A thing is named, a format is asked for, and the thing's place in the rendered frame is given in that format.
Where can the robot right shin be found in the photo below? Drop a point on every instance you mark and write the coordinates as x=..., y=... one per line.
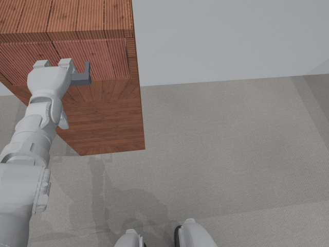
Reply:
x=189, y=221

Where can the left robot hand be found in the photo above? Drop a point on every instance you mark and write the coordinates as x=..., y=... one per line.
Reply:
x=54, y=80

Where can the robot left forearm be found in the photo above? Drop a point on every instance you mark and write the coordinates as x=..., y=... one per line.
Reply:
x=31, y=142

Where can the cabinet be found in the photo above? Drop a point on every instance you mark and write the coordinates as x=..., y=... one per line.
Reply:
x=106, y=116

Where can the robot left upper arm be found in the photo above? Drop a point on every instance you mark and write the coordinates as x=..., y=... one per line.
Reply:
x=24, y=190

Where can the robot right thigh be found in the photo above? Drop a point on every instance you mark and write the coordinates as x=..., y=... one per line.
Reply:
x=194, y=235

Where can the drawer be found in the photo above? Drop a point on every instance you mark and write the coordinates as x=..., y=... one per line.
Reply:
x=108, y=57

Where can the handle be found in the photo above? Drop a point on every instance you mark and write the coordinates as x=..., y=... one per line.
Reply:
x=82, y=78

